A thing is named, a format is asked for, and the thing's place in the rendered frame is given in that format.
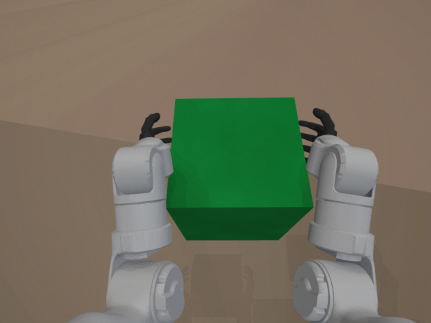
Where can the robot right upper arm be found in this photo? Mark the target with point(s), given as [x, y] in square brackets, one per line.
[337, 292]

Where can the right robot forearm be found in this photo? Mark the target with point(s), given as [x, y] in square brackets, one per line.
[346, 181]

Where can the robot left upper arm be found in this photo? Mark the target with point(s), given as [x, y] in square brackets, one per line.
[141, 291]

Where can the carton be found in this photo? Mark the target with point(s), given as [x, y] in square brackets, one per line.
[239, 169]

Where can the left robot hand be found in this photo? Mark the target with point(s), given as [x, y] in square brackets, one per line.
[147, 131]

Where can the right robot hand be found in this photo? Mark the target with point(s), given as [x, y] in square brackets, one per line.
[328, 127]

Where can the left robot forearm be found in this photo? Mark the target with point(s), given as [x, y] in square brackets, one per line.
[139, 192]

